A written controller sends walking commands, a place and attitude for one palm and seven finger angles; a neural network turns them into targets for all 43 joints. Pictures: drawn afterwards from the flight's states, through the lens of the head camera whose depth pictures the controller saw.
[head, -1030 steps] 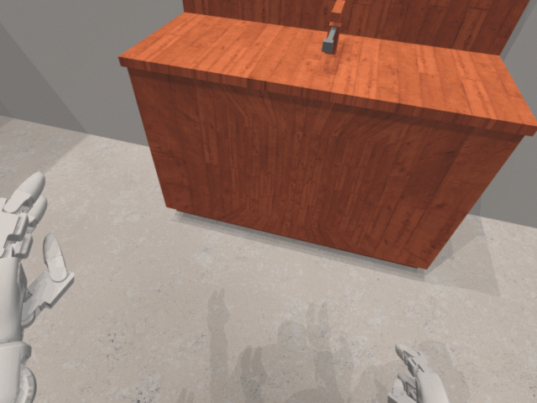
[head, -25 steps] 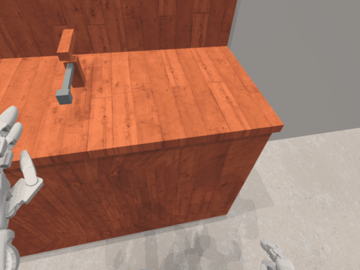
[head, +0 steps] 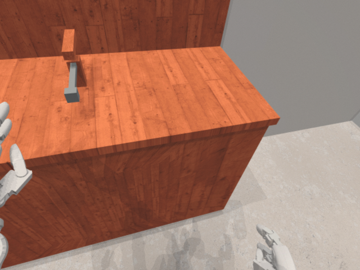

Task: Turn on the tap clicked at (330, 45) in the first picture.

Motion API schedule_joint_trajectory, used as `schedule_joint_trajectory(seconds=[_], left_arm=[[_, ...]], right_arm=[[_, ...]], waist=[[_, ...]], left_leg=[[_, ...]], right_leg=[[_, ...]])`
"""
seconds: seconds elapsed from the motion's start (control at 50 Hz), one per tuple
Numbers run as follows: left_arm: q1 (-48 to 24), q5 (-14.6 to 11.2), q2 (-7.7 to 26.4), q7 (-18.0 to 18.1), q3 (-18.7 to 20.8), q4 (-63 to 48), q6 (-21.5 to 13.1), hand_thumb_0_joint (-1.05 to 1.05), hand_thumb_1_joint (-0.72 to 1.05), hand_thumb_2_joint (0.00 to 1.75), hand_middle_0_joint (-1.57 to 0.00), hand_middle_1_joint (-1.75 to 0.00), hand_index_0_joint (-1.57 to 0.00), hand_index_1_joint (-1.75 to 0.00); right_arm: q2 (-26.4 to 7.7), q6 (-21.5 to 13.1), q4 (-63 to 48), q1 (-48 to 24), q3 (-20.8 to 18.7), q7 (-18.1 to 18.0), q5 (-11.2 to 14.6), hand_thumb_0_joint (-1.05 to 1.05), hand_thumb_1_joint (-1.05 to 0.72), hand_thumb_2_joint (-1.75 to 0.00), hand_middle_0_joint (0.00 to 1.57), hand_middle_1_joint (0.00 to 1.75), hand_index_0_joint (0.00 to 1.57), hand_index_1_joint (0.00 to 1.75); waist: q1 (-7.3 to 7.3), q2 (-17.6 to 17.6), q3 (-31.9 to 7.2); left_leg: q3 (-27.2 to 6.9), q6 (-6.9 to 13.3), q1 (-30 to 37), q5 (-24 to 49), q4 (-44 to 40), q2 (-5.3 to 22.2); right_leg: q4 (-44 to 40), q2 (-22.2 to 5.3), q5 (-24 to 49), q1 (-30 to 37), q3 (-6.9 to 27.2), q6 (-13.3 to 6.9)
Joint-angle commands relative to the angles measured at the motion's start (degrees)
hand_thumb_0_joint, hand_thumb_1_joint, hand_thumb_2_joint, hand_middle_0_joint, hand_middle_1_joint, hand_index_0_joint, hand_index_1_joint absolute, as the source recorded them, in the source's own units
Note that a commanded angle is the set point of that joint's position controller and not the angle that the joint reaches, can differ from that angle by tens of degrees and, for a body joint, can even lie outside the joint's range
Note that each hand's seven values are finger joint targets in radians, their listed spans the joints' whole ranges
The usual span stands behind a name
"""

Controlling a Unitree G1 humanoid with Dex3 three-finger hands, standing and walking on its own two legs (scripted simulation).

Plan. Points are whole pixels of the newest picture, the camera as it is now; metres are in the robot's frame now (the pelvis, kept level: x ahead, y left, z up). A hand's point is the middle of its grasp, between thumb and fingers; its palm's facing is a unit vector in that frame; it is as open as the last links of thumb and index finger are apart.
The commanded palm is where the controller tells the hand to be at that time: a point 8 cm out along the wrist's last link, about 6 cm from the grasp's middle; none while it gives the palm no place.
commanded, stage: come to a stop and stand still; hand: left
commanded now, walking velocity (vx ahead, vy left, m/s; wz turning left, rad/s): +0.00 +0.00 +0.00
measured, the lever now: (72, 95) +0.46 +0.33 +0.12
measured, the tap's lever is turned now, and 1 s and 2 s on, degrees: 0 0 0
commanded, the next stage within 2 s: look again from close up in 0.22 s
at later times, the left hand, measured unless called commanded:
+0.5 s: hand (60, 170) +0.22 +0.23 +0.16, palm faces +0.42 -0.84 -0.35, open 7.4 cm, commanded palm +0.17 +0.26 +0.18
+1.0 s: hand (44, 150) +0.25 +0.26 +0.18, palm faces +0.49 -0.79 -0.36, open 7.4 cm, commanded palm +0.17 +0.26 +0.18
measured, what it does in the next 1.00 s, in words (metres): stands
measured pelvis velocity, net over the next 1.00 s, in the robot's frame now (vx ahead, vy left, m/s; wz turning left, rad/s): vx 0.01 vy -0.02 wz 0.01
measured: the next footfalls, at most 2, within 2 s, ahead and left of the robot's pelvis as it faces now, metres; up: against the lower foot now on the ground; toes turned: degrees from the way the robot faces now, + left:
none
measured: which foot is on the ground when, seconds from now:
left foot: down 0.00-1.00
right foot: down 0.00-1.00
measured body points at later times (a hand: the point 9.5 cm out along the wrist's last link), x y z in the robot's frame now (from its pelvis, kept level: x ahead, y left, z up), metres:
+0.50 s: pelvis +0.01 -0.02 +0.01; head +0.02 +0.00 +0.46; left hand +0.20 +0.28 +0.18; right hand +0.19 -0.24 -0.06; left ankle +0.04 +0.07 -0.74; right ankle +0.03 -0.16 -0.74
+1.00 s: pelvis +0.01 -0.02 +0.01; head +0.04 +0.00 +0.45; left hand +0.21 +0.30 +0.20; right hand +0.20 -0.24 -0.06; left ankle +0.04 +0.07 -0.74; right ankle +0.03 -0.16 -0.74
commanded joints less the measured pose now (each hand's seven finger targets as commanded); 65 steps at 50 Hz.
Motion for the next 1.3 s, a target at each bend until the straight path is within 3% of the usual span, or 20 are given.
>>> schedule_joint_trajectory(seconds=[0.0, 0.06, 0.08, 0.16, 0.18, 0.38, 0.54, 0.8, 0.82, 0.84, 0.86, 0.88, 0.9, 0.94, 0.98, 1.02, 1.06, 1.08, 1.18, 1.28], left_arm=[[-12.6, 1.3, 4.0, 0.4, -3.8, -16.3, -4.4, 0.00, 0.90, 0.90, -0.20, -0.30, -0.20, -0.30], [-11.8, 2.3, 3.8, 1.1, -4.2, -13.1, -3.8, 0.00, 0.90, 0.90, -0.20, -0.30, -0.20, -0.30], [-11.5, 2.3, 6.2, 1.4, -1.8, -12.7, -3.7, 0.00, 0.90, 0.90, -0.20, -0.30, -0.20, -0.30], [-8.9, 1.9, 7.3, 1.5, 0.8, -10.3, -3.9, 0.00, 0.90, 0.90, -0.20, -0.30, -0.20, -0.30], [-8.3, 1.7, 9.6, 1.5, 3.1, -11.4, -3.9, 0.00, 0.90, 0.90, -0.20, -0.30, -0.20, -0.30], [-3.3, 0.4, 7.7, 0.5, 1.3, -15.0, -3.6, 0.00, 0.90, 0.90, -0.20, -0.30, -0.20, -0.30], [-2.0, -0.1, 8.3, 1.0, 2.0, -15.8, -2.6, 0.00, 0.90, 0.90, -0.20, -0.30, -0.20, -0.30], [-1.2, -0.7, 8.1, 1.1, 1.4, -16.0, -1.4, 0.00, 0.90, 0.90, -0.20, -0.30, -0.20, -0.30], [-63.1, 9.1, 55.7, 0.5, 34.5, -32.3, -7.9, 0.00, 0.90, 0.90, -0.20, -0.30, -0.20, -0.30], [-27.5, 3.0, 18.2, -1.8, 11.1, 4.4, -5.4, 0.00, 0.90, 0.90, -0.20, -0.30, -0.20, -0.30], [-9.8, 0.4, 14.3, -1.5, 8.1, 0.6, -5.0, 0.00, 0.90, 0.90, -0.20, -0.30, -0.20, -0.30], [-3.4, -0.8, 4.1, -1.4, 0.5, 3.0, -3.7, 0.00, 0.90, 0.90, -0.20, -0.30, -0.20, -0.30], [-7.0, -0.8, 5.5, -1.6, -1.1, -7.0, -4.3, 0.00, 0.90, 0.90, -0.20, -0.30, -0.20, -0.30], [-2.8, -0.6, 4.6, -1.5, -3.5, -14.1, -4.8, 0.00, 0.90, 0.90, -0.20, -0.30, -0.20, -0.30], [1.5, -0.5, 5.2, -0.7, -3.1, -16.7, -4.2, 0.00, 0.90, 0.90, -0.20, -0.30, -0.20, -0.30], [0.5, 0.2, 8.4, 0.0, 0.3, -17.3, -4.0, 0.00, 0.90, 0.90, -0.20, -0.30, -0.20, -0.30], [-0.7, -0.1, 11.4, 0.5, 4.7, -16.3, -4.2, 0.00, 0.90, 0.90, -0.20, -0.30, -0.20, -0.30], [-3.1, 0.0, 15.6, 1.2, 8.6, -18.4, -4.5, 0.00, 0.90, 0.90, -0.20, -0.30, -0.20, -0.30], [-8.2, -0.3, 11.5, 0.9, 5.5, -19.0, -5.4, 0.00, 0.90, 0.90, -0.20, -0.30, -0.20, -0.30], [-4.2, 0.3, 5.6, 0.4, -0.8, -16.4, -4.6, 0.00, 0.90, 0.90, -0.20, -0.30, -0.20, -0.30]], right_arm=[[-8.2, -5.2, -9.2, -7.5, -2.9, -0.9, 0.2, 0.00, -0.90, -0.90, 0.20, 0.30, 0.20, 0.30], [-8.5, -5.2, -8.5, -7.0, -2.9, -0.8, 0.1, 0.00, -0.90, -0.90, 0.20, 0.30, 0.20, 0.30], [-8.6, -5.1, -8.4, -7.6, -3.0, -1.0, -0.1, 0.00, -0.90, -0.90, 0.20, 0.30, 0.20, 0.30], [-7.8, -4.0, -8.5, -7.4, -2.8, -1.2, -0.5, 0.00, -0.90, -0.90, 0.20, 0.30, 0.20, 0.30], [-8.0, -3.8, -8.8, -8.1, -3.0, -1.4, -0.7, 0.00, -0.90, -0.90, 0.20, 0.30, 0.20, 0.30], [-8.0, -4.0, -9.1, -7.7, -3.2, -1.6, -0.5, 0.00, -0.90, -0.90, 0.20, 0.30, 0.20, 0.30], [-8.4, -2.8, -8.4, -6.9, -3.7, -2.1, -0.3, 0.00, -0.90, -0.90, 0.20, 0.30, 0.20, 0.30], [-8.0, -0.8, -8.9, -7.3, -3.4, -2.7, -0.3, 0.00, -0.90, -0.90, 0.20, 0.30, 0.20, 0.30], [-10.7, -3.3, -8.8, -1.0, -3.5, -1.7, -3.0, 0.00, -0.90, -0.90, 0.20, 0.30, 0.20, 0.30], [-3.2, -3.1, -4.2, -6.8, -1.3, -1.8, -0.2, 0.00, -0.90, -0.90, 0.20, 0.30, 0.20, 0.30], [-7.6, -4.0, -6.7, -5.9, -5.0, -1.9, -0.3, 0.00, -0.90, -0.90, 0.20, 0.30, 0.20, 0.30], [-8.3, -4.7, -7.9, -5.2, -5.5, -0.9, 1.0, 0.00, -0.90, -0.90, 0.20, 0.30, 0.20, 0.30], [-8.9, -4.7, -8.4, -4.8, -5.5, -0.3, 1.0, 0.00, -0.90, -0.90, 0.20, 0.30, 0.20, 0.30], [-8.8, -5.2, -8.4, -6.2, -4.8, 0.9, 0.7, 0.00, -0.90, -0.90, 0.20, 0.30, 0.20, 0.30], [-8.3, -5.5, -9.2, -7.6, -4.3, 1.1, 1.0, 0.00, -0.90, -0.90, 0.20, 0.30, 0.20, 0.30], [-8.7, -5.5, -9.4, -7.1, -4.1, 0.6, 0.6, 0.00, -0.90, -0.90, 0.20, 0.30, 0.20, 0.30], [-8.6, -5.2, -9.5, -7.5, -3.9, -0.5, 0.3, 0.00, -0.90, -0.90, 0.20, 0.30, 0.20, 0.30], [-8.9, -5.0, -9.2, -8.1, -4.0, -1.2, 0.2, 0.00, -0.90, -0.90, 0.20, 0.30, 0.20, 0.30], [-8.1, -5.5, -8.6, -8.2, -3.4, -2.0, -0.1, 0.00, -0.90, -0.90, 0.20, 0.30, 0.20, 0.30], [-8.3, -6.4, -7.5, -7.0, -3.5, -1.0, -0.2, 0.00, -0.90, -0.90, 0.20, 0.30, 0.20, 0.30]], waist=[[-1.58, 10.8, -5.1], [-1.03, 8.7, -3.2], [-0.86, 9.2, -2.9], [-0.80, 3.7, -2.2], [-0.85, 4.6, -2.5], [-1.13, 7.2, -8.5], [-1.06, 5.0, -10.4], [-1.22, 4.9, -8.8], [-1.76, -4.5, 2.7], [-1.45, -3.6, -10.1], [1.16, -0.1, -6.8], [0.04, 9.2, -10.8], [-0.43, 13.4, -12.8], [-0.06, 13.6, -11.9], [0.12, 8.9, -10.1], [-0.12, 0.8, -8.5], [-0.42, -3.2, -6.9], [-0.59, -0.8, -6.6], [-1.02, 9.7, -7.0], [-0.97, 9.1, -8.5]], left_leg=[[-7.1, -2.7, -2.5, -17.1, -15.3, 8.0], [-8.3, -2.9, -5.9, -21.4, -17.5, 7.9], [-7.7, -3.1, -5.1, -21.1, -17.4, 7.6], [-6.2, -3.6, -4.5, -17.8, -14.4, 5.3], [-5.4, -4.1, -2.4, -16.0, -13.9, 4.8], [-3.5, -4.6, 4.1, 0.1, -11.2, 3.4], [-2.6, -5.0, 7.4, 13.6, -8.2, 2.6], [-2.7, -5.1, 7.4, 10.2, -10.5, 2.3], [-5.6, -2.1, -6.2, 9.0, -3.3, 8.0], [-5.7, -1.7, 6.0, 12.6, -6.4, 4.7], [-4.5, -3.3, 6.9, 10.5, -6.0, 4.8], [-2.8, -3.6, 8.4, 9.4, -6.2, 4.9], [-4.1, -3.2, 7.1, 8.6, -7.3, 5.3], [-5.4, -2.7, 5.0, 6.9, -9.0, 6.6], [-5.8, -2.6, 2.6, 1.9, -10.3, 7.1], [-6.4, -3.0, -0.2, -1.5, -10.6, 6.5], [-6.1, -3.1, -0.3, -3.9, -10.1, 5.4], [-5.8, -3.2, 0.7, -3.6, -10.2, 5.1], [-5.5, -3.2, 2.7, -0.5, -11.1, 5.4], [-4.6, -3.8, 6.1, 7.6, -9.6, 4.9]], right_leg=[[-2.8, 0.9, -1.1, 3.2, -1.5, -2.0], [-2.5, 1.8, -2.7, 3.9, -1.7, -1.8], [-3.7, 1.8, -3.0, 3.1, -1.4, -1.8], [-9.0, 1.1, -5.5, 1.8, 0.1, -2.3], [-10.4, 1.1, -5.8, 0.2, 0.5, -2.5], [-9.5, 1.7, 5.7, 3.0, -1.7, -2.0], [-8.8, 1.2, 15.5, 4.8, -2.4, -1.7], [-11.4, 1.6, 12.6, 4.7, -3.0, -1.3], [-12.1, -3.6, 10.5, -4.3, 0.6, -0.4], [-8.9, -4.0, 5.7, -3.3, 0.7, -3.5], [-11.6, -2.2, 10.2, -0.1, 4.7, -3.9], [-7.3, -3.2, 10.9, 3.7, 3.9, -4.9], [-5.3, -3.0, 9.7, 5.0, 2.9, -4.2], [-4.4, -1.5, 6.9, 5.0, 1.4, -3.3], [-4.2, -0.6, 5.0, 5.3, -0.2, -2.5], [-5.2, 0.1, 2.9, 5.1, -0.5, -2.0], [-7.5, -0.1, 0.1, 3.1, 0.4, -2.0], [-7.8, 0.0, 0.1, 2.2, 0.8, -2.1], [-6.0, 0.4, 5.1, 4.5, -0.4, -2.4], [-6.9, 0.8, 10.3, 4.5, -1.3, -2.2]])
